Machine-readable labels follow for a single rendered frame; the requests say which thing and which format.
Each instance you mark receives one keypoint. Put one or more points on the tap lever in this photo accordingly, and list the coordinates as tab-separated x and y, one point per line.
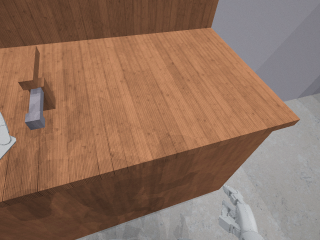
34	119

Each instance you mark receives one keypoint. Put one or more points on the counter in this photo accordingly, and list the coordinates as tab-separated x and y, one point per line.
145	107

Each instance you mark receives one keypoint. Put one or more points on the right robot hand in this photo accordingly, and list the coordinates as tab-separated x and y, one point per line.
241	218

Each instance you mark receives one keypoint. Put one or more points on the left robot hand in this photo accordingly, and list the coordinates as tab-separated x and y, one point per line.
6	141

